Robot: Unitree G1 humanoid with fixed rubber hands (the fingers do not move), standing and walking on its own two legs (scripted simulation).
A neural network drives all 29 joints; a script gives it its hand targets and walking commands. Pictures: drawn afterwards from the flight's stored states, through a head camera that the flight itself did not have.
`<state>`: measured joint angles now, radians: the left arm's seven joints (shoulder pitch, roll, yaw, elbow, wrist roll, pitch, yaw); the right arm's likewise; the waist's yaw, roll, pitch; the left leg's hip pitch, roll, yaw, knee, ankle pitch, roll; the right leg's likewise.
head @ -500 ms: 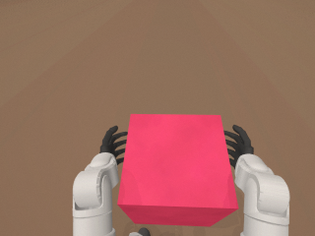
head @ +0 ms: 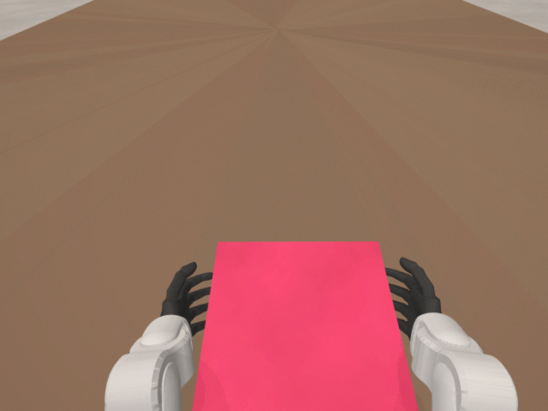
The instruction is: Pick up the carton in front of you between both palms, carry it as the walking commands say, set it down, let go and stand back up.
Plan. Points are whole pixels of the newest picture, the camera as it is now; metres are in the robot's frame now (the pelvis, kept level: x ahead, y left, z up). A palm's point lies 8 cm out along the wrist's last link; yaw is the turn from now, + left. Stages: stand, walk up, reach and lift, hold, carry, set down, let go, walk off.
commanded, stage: carry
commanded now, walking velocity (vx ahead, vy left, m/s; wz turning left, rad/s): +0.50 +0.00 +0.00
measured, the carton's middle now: (297, 352) +0.23 +0.00 +0.02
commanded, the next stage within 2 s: none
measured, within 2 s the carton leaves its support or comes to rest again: neither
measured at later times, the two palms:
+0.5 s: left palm (210, 184) +0.52 +0.16 +0.10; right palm (365, 178) +0.53 -0.14 +0.11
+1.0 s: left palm (234, 154) +0.66 +0.13 +0.08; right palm (364, 153) +0.67 -0.17 +0.08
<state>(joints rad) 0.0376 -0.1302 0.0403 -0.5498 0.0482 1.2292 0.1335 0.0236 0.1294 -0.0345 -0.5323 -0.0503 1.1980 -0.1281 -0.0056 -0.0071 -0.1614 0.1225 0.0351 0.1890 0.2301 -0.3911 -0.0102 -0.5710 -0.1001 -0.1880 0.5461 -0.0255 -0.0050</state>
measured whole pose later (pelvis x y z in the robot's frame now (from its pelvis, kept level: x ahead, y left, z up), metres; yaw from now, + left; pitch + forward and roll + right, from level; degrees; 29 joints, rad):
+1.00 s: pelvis +0.41 -0.02 +0.01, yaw -1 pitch +4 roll +1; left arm -0.05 -0.13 0.07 -0.27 0.13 1.04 0.07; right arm -0.07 0.13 -0.05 -0.27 -0.14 1.04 -0.08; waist 0.01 0.00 -0.10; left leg -0.23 0.06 0.23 0.39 -0.17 0.00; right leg -0.11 -0.06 -0.15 0.57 -0.31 0.02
